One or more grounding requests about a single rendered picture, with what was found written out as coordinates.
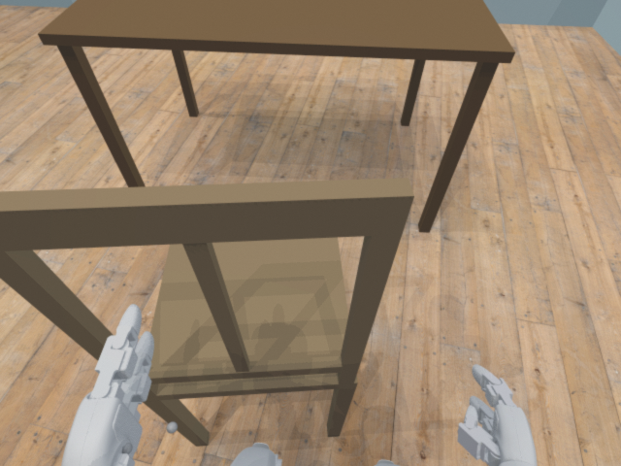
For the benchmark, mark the right robot hand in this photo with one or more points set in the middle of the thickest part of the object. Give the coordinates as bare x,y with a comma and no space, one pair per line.
505,434

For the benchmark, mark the chair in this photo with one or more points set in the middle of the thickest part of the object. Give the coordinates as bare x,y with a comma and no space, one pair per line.
252,297

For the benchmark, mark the table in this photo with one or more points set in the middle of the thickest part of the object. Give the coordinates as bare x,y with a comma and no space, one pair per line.
446,30

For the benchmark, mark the robot left thigh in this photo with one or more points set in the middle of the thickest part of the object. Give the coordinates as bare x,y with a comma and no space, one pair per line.
255,456

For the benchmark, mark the left robot hand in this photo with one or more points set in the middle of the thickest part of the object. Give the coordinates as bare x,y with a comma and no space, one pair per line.
107,417

